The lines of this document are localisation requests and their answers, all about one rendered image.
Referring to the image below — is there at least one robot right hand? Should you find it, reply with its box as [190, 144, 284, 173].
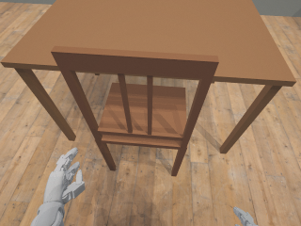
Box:
[233, 206, 258, 226]

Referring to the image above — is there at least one robot left forearm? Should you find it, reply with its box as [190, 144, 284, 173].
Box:
[30, 202, 65, 226]

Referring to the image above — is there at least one robot left hand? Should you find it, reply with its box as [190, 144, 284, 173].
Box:
[43, 147, 86, 207]

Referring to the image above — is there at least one table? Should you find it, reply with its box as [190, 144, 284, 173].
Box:
[0, 0, 297, 154]

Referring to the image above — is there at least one chair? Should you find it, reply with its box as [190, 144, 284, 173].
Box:
[51, 46, 219, 177]

